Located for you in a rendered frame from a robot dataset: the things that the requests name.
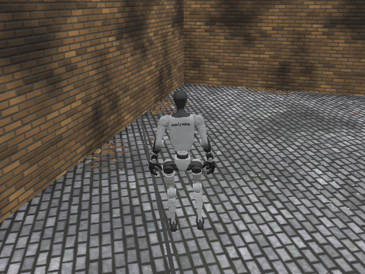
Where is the right robot hand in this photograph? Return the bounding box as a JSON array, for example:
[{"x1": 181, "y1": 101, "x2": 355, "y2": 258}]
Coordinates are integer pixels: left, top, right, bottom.
[{"x1": 202, "y1": 161, "x2": 216, "y2": 175}]

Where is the robot right upper arm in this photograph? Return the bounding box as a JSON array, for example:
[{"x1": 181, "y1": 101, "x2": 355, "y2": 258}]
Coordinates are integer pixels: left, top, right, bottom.
[{"x1": 193, "y1": 114, "x2": 208, "y2": 146}]

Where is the robot left upper arm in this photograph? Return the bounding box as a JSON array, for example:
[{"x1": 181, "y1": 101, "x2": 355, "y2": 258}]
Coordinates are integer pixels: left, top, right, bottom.
[{"x1": 155, "y1": 115, "x2": 169, "y2": 147}]

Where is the robot right thigh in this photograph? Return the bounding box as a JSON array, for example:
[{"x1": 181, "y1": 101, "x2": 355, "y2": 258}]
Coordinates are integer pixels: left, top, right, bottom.
[{"x1": 190, "y1": 159, "x2": 202, "y2": 193}]

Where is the robot left forearm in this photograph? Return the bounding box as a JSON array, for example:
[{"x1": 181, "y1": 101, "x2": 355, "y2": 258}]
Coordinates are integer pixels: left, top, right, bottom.
[{"x1": 150, "y1": 139, "x2": 161, "y2": 163}]

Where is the robot right forearm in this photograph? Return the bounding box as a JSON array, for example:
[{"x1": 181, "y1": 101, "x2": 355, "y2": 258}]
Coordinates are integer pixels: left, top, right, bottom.
[{"x1": 203, "y1": 137, "x2": 214, "y2": 163}]

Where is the robot right shin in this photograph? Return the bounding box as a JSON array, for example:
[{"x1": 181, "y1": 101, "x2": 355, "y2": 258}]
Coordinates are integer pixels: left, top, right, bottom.
[{"x1": 194, "y1": 183, "x2": 203, "y2": 222}]

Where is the left robot hand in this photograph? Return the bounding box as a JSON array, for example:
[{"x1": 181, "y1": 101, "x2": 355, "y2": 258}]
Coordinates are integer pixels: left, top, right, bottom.
[{"x1": 149, "y1": 162, "x2": 162, "y2": 176}]

